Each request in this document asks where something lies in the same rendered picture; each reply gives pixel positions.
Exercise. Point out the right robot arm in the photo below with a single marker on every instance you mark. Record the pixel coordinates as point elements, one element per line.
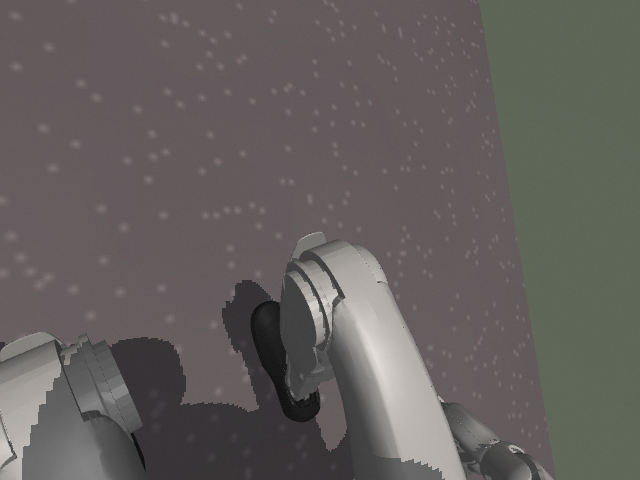
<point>506,461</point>

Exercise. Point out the right robot foot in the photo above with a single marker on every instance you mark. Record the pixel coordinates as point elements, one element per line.
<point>265,328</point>

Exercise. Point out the right robot hand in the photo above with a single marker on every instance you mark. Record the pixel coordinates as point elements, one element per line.
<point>471,434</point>

